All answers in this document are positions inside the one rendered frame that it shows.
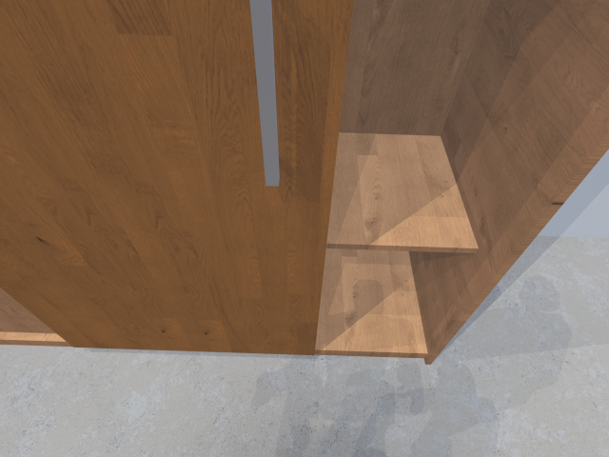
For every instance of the handle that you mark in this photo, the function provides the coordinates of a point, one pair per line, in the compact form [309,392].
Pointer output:
[262,30]

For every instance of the wardrobe door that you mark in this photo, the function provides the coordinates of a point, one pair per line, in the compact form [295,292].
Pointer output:
[15,318]
[133,207]

